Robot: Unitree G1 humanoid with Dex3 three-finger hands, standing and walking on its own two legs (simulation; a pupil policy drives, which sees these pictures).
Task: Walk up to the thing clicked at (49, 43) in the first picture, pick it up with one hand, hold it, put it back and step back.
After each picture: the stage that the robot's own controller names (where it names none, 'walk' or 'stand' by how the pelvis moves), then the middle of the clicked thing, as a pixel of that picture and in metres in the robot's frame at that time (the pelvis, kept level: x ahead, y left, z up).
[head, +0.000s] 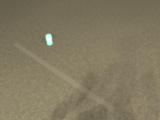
stand; (49, 39) +1.55 +0.41 -0.72
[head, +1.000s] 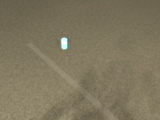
walk; (64, 43) +1.45 +0.17 -0.70
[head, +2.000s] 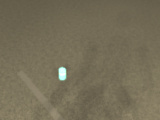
walk; (62, 74) +0.97 +0.17 -0.71
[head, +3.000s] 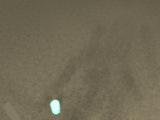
walk; (55, 107) +0.60 +0.20 -0.71
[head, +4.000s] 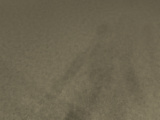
stand; out of the picture +0.43 +0.14 -0.70
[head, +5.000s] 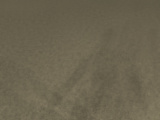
stand; out of the picture +0.41 +0.14 -0.72
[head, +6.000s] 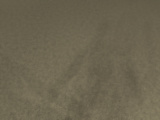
stand; out of the picture +0.39 +0.16 -0.72
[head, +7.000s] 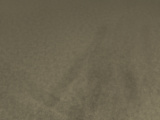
stand; out of the picture +0.40 +0.16 -0.73
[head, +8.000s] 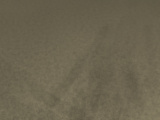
stand; out of the picture +0.40 +0.16 -0.73
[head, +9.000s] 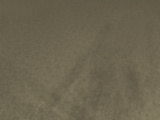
stand; out of the picture +0.39 +0.16 -0.73
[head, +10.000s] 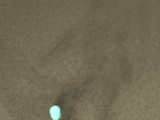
go down; (55, 113) +0.43 +0.14 -0.65
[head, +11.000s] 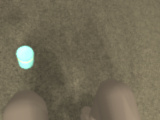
go down; (25, 58) +0.50 +0.16 -0.29
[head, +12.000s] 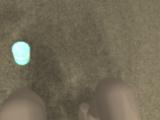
close in; (21, 54) +0.50 +0.16 -0.29
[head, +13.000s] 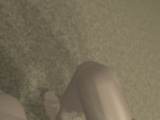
close in; out of the picture +0.50 +0.21 -0.24
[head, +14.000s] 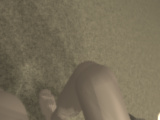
close; out of the picture +0.47 +0.20 -0.25
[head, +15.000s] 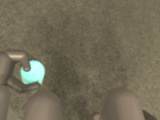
lift; (32, 76) +0.36 +0.18 -0.09
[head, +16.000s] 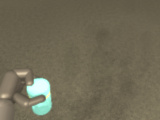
hold; (40, 97) +0.32 +0.15 +0.04
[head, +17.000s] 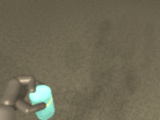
hold; (43, 103) +0.31 +0.15 -0.01
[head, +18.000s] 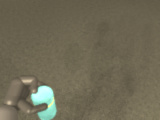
crouch; (45, 103) +0.31 +0.14 -0.01
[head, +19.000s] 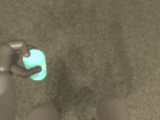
crouch; (36, 65) +0.43 +0.13 -0.10
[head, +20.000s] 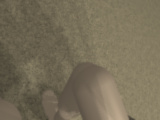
lower; out of the picture +0.60 +0.24 -0.28
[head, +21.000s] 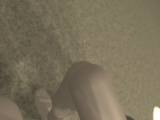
lower; out of the picture +0.60 +0.25 -0.28
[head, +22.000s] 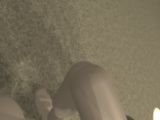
lower; out of the picture +0.60 +0.24 -0.28
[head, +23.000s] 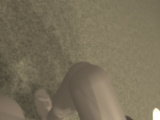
lower; out of the picture +0.60 +0.24 -0.29
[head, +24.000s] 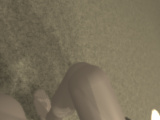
loosen; out of the picture +0.61 +0.23 -0.29
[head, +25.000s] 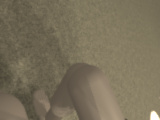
open; out of the picture +0.61 +0.23 -0.30
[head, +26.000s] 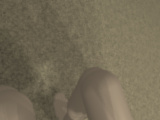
stand; out of the picture +0.61 +0.20 -0.29
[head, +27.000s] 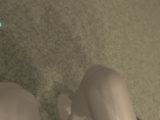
rise; out of the picture +0.62 +0.19 -0.26
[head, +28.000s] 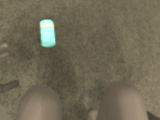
stand; (47, 33) +0.62 +0.13 -0.30
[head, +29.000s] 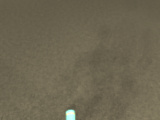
stand; (70, 119) +0.53 +0.07 -0.68
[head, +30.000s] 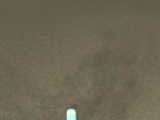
stand; (71, 118) +0.55 +0.07 -0.69
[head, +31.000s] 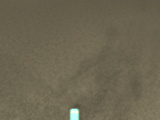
stand; (74, 117) +0.55 +0.06 -0.71
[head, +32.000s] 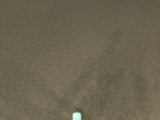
walk; out of the picture +0.56 +0.07 -0.75
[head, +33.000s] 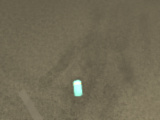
walk; (77, 88) +0.68 +0.01 -0.73
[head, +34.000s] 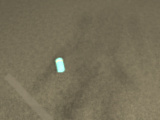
walk; (60, 65) +0.90 +0.18 -0.71
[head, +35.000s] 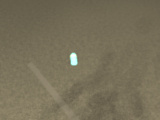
stand; (73, 59) +1.20 +0.11 -0.72
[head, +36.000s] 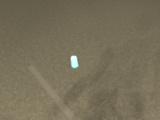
stand; (74, 61) +1.19 +0.10 -0.75
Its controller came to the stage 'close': yes
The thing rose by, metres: 0.70
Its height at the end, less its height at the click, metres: -0.02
